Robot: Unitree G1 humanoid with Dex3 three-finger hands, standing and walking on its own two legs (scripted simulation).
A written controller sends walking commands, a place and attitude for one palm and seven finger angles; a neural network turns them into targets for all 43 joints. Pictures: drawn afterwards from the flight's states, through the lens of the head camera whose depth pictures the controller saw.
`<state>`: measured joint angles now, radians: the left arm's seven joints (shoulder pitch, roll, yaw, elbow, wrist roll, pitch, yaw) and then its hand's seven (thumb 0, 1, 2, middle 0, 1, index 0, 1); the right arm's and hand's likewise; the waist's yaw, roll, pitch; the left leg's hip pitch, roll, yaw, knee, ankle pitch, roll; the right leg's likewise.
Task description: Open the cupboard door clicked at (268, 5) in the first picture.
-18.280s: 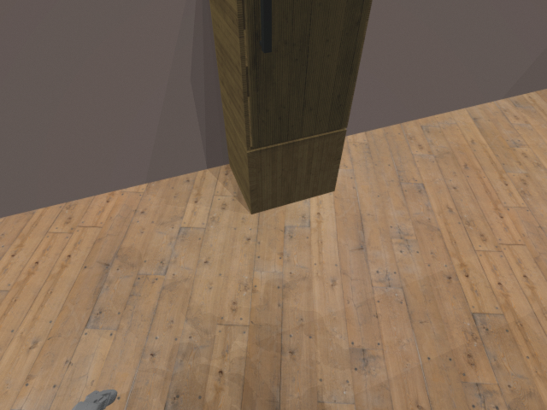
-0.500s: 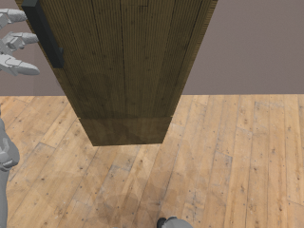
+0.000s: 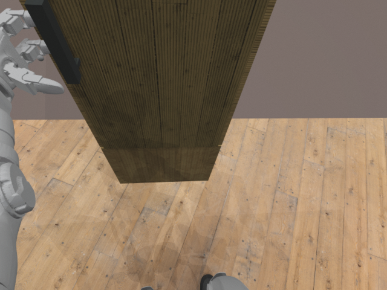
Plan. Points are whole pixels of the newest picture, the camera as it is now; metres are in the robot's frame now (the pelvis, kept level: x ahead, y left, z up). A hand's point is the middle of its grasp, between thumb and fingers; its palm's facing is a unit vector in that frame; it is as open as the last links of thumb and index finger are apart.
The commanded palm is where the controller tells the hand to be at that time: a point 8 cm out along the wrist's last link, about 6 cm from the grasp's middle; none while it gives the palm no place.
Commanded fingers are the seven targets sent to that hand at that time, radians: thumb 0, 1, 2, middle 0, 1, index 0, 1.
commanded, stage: slide the fingers in behind the handle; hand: left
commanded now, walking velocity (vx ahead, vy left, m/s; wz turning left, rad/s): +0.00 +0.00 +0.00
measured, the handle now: (60, 38) +0.57 +0.20 +0.15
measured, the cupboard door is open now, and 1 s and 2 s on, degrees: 0 0 1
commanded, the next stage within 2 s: close the thumb around the handle in 1.18 s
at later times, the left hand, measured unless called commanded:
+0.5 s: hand (62, 58) +0.51 +0.19 +0.15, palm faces -0.06 -1.00 -0.01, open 14.0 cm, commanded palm +0.49 +0.24 +0.15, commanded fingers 0.00 -0.50 0.30 -0.30 -1.20 -0.30 -1.20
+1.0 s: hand (70, 57) +0.52 +0.18 +0.15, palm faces -0.03 -1.00 -0.01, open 14.0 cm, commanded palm +0.49 +0.22 +0.15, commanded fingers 0.00 -0.50 0.30 -0.30 -1.20 -0.30 -1.20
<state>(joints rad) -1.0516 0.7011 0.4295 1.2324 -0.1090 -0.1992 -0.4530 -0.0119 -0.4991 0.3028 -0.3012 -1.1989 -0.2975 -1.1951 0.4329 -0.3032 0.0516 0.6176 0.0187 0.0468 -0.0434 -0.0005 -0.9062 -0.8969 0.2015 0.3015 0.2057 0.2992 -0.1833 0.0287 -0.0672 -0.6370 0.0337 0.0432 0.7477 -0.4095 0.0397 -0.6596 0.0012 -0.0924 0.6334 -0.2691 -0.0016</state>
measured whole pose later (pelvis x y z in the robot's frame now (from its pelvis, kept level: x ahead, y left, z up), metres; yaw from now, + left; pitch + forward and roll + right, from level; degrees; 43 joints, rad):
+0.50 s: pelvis +0.00 -0.01 +0.00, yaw +0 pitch +15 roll -2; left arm -1.04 0.62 0.40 1.23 -0.10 -0.22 -0.36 -0.01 -0.50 0.30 -0.30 -1.20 -0.30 -1.20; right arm 0.44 -0.30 0.04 0.63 0.02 0.03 -0.03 0.00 -0.91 -0.90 0.20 0.30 0.21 0.30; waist -0.18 0.04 -0.06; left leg -0.60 0.03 0.05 0.73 -0.40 0.03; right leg -0.64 0.00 -0.08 0.63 -0.26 -0.01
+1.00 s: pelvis +0.00 -0.01 +0.00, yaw +0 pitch +16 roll -2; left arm -1.03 0.56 0.35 1.21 -0.12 -0.22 -0.29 -0.01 -0.50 0.30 -0.30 -1.20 -0.29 -1.20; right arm 0.45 -0.29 0.03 0.67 0.01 0.00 -0.02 0.00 -0.91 -0.90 0.20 0.30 0.20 0.30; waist -0.16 0.04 -0.07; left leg -0.59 0.03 0.04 0.72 -0.40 0.03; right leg -0.63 0.00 -0.09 0.63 -0.28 -0.01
